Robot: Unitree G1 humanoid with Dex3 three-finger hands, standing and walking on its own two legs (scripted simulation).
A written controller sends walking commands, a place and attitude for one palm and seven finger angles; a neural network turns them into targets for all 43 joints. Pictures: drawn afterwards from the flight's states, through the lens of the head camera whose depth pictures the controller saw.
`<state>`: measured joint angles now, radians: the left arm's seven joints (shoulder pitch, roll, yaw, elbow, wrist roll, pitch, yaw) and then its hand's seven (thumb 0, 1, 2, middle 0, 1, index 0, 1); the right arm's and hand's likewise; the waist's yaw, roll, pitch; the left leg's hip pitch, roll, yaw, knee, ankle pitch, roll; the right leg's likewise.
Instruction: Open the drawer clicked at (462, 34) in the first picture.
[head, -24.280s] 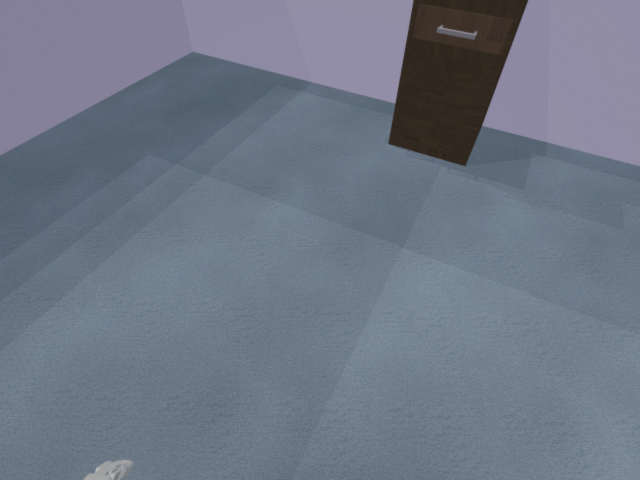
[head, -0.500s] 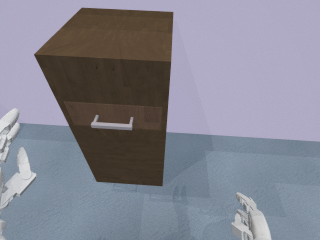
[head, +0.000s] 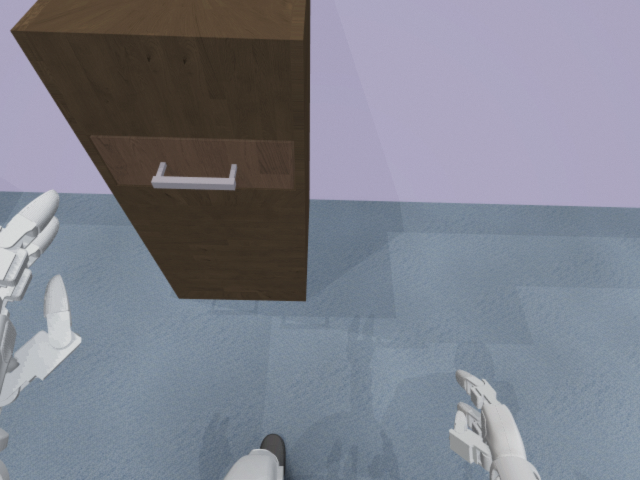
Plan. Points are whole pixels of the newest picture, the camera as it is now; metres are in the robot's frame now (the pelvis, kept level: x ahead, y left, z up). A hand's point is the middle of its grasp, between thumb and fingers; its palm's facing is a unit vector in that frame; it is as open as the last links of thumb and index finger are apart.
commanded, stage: step back with the hand held close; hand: left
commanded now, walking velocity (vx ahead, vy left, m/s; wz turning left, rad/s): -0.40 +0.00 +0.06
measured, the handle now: (196, 175) +0.65 +0.29 -0.12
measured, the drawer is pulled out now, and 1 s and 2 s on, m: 0.00 0.00 0.00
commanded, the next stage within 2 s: stop stepping back and stand still in 0.24 s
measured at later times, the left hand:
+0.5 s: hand out of the picture +0.04 +0.19 +0.17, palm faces +0.37 -0.77 -0.52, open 7.4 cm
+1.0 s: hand out of the picture -0.01 +0.21 +0.18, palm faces +0.48 -0.74 -0.46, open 7.4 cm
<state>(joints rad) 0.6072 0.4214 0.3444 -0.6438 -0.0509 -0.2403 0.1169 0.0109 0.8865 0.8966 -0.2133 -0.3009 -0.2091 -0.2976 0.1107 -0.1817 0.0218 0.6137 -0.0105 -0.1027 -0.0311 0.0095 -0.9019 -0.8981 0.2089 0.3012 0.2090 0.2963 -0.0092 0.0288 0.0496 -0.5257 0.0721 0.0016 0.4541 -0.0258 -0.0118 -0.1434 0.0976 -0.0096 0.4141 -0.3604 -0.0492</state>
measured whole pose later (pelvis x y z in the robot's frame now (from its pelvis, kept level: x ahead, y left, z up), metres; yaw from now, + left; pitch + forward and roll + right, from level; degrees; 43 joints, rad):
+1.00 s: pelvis -0.18 -0.05 +0.00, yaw +4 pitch +0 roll +1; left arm 0.62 0.39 0.40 -0.53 -0.01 -0.22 0.18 0.01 0.88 0.90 -0.21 -0.30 -0.21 -0.30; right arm 0.28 -0.18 -0.01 0.64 0.00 -0.15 -0.07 0.01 -0.91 -0.90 0.20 0.30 0.20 0.30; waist -0.02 -0.03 -0.07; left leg -0.16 0.04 0.04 0.48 -0.33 -0.03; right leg -0.41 -0.01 -0.10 0.78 -0.39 0.01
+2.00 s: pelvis -0.17 -0.02 +0.01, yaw +4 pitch -3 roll +0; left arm 0.23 0.20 0.01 1.12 0.02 0.00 0.03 0.00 0.91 0.90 -0.20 -0.30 -0.20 -0.30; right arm 0.26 -0.18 0.00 1.11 -0.02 0.01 -0.02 0.00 -0.91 -0.90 0.21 0.30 0.21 0.30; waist 0.00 0.02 0.04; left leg -0.14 -0.03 0.07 0.37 -0.18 0.04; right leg -0.18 -0.03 -0.09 0.40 -0.17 -0.01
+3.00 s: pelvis -0.15 -0.04 +0.02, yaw +4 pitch -2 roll +0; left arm 0.11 0.30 0.02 1.13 0.02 -0.02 0.01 0.00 0.90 0.90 -0.21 -0.30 -0.20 -0.30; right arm 0.12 -0.31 -0.01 1.12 -0.02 0.00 -0.01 0.00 -0.91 -0.90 0.21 0.30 0.21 0.30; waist -0.01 0.01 0.06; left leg -0.08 0.01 0.06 0.28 -0.17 0.00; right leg -0.11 0.01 -0.10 0.30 -0.17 -0.04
